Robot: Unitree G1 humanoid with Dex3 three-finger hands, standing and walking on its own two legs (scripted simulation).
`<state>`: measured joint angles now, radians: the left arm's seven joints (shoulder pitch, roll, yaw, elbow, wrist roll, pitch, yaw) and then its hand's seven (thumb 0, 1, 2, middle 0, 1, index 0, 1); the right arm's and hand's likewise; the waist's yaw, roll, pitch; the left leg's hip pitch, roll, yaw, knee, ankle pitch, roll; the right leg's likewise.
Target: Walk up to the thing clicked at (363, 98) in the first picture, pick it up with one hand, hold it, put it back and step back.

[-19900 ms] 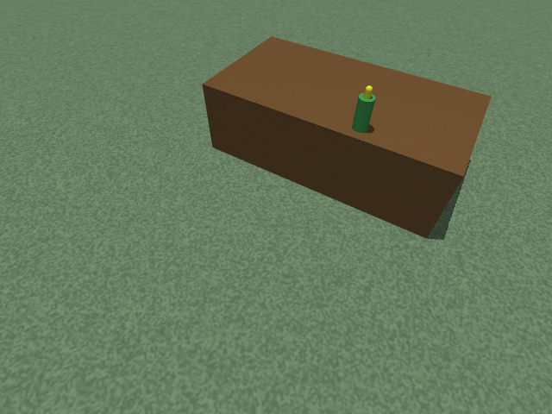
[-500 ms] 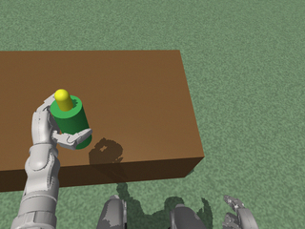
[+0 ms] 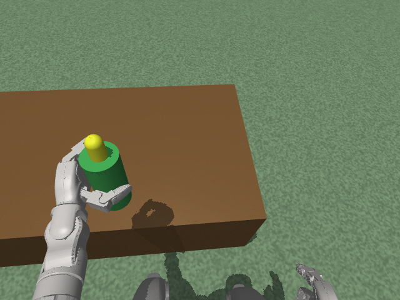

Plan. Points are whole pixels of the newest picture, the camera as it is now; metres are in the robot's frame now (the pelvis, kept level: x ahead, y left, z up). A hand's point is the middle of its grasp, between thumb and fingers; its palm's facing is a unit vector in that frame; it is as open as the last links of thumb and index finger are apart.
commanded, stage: lift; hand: left
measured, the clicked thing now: (105, 171) +0.35 +0.17 +0.06
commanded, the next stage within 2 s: hold in 0.20 s
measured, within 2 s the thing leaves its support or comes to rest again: neither
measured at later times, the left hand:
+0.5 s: hand (104, 174) +0.34 +0.17 +0.06, palm faces +0.11 -0.99 +0.01, open 9.9 cm
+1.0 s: hand (103, 177) +0.33 +0.17 +0.07, palm faces +0.11 -0.99 +0.01, open 9.9 cm
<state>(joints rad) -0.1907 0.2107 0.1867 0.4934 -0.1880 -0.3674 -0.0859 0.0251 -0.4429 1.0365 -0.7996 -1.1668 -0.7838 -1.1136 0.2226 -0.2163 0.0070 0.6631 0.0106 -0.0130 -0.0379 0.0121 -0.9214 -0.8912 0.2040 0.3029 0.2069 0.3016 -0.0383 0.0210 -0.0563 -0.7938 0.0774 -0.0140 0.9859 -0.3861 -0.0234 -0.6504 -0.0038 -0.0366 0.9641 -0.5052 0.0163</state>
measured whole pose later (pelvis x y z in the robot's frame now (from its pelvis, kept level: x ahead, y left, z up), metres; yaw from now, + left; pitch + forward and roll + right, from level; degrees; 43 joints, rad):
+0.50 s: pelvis +0.01 +0.00 +0.02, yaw +0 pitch +8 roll -2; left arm -0.15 0.19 0.17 0.48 -0.18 -0.37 -0.08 0.03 -0.44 1.04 -0.80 -1.17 -0.78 -1.11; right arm 0.22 -0.22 0.00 0.68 0.01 -0.01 -0.03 0.01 -0.92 -0.89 0.20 0.30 0.21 0.30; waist -0.03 0.02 -0.03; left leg -0.67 0.07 0.00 0.88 -0.35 -0.02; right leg -0.53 -0.01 -0.03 0.86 -0.47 0.02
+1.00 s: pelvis +0.01 +0.00 +0.02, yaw +0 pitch +6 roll -1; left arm -0.10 0.18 0.14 0.43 -0.18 -0.36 -0.06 0.02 -0.44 1.04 -0.80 -1.17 -0.78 -1.12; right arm 0.21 -0.21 0.00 0.66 0.01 -0.02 -0.03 0.01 -0.93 -0.90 0.20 0.30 0.21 0.30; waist -0.02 0.01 -0.02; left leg -0.59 0.07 0.00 0.83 -0.33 -0.02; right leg -0.46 -0.01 -0.03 0.81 -0.45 0.02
